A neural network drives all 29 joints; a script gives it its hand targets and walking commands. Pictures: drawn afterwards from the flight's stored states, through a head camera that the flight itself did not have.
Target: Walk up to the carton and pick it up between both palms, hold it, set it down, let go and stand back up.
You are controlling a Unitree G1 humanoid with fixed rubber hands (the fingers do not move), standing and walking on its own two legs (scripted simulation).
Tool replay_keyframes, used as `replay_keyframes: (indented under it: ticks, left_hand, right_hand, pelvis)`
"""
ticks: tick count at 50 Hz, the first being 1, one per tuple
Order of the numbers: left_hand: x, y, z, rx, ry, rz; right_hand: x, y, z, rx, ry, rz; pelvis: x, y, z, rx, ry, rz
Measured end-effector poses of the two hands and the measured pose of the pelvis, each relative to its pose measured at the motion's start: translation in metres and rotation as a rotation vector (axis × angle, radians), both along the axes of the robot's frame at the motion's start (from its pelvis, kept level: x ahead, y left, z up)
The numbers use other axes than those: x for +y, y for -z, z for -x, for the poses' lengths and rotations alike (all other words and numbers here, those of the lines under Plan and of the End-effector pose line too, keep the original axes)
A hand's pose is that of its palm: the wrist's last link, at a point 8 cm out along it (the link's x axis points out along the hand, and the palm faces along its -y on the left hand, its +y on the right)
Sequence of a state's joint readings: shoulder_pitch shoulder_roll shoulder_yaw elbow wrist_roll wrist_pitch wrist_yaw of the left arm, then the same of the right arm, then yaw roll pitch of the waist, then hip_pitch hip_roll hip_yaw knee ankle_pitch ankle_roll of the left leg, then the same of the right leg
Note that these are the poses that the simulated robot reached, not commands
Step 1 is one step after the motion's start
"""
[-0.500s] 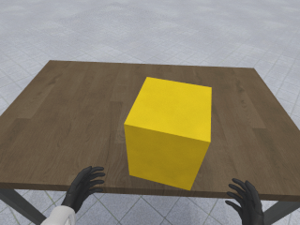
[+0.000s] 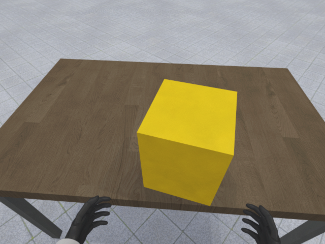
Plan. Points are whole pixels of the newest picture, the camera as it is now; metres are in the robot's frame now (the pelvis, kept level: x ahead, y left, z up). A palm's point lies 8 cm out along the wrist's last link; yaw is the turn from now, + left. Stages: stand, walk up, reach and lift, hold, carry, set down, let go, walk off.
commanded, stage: set down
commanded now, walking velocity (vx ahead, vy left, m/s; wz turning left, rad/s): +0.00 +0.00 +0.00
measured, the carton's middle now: (187, 142) +0.40 -0.01 +0.03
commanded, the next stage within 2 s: let go in 1.12 s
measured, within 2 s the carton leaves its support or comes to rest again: neither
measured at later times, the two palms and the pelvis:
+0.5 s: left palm (87, 238) +0.16 +0.21 -0.04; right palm out of the picture +0.16 -0.21 -0.05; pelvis +0.01 -0.01 +0.00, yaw -1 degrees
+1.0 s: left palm out of the picture +0.15 +0.21 -0.07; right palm out of the picture +0.15 -0.23 -0.08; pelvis +0.02 -0.03 +0.00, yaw -1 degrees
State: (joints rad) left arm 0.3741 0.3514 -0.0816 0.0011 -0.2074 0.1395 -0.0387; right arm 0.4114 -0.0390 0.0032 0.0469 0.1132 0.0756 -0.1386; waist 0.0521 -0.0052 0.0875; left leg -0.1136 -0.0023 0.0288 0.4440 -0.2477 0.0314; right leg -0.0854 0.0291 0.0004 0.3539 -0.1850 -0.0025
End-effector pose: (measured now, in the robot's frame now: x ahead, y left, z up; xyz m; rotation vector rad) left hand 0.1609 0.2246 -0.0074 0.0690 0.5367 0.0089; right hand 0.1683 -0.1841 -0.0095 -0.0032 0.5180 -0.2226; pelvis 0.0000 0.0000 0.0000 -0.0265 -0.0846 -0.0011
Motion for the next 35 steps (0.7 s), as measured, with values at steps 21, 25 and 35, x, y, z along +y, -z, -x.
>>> replay_keyframes:
  ticks: [21,25,35]
  left_hand:
    - [-0.008,0.032,0.001,0.134,-0.037,-0.045]
    - [-0.01,0.037,0.001,0.149,-0.042,-0.048]
    - [-0.008,0.05,0.006,0.213,-0.066,-0.088]
  right_hand:
    - [-0.026,0.037,0.01,0.106,-0.034,0.024]
    - [-0.028,0.041,0.009,0.116,-0.041,0.028]
    - [-0.038,0.053,0.013,0.161,-0.079,0.05]
  pelvis:
    - [-0.011,-0.002,-0.013,0.019,0.017,-0.014]
    - [-0.015,-0.002,-0.014,0.018,0.012,-0.016]
    - [-0.021,-0.002,-0.018,0.007,0.011,-0.021]
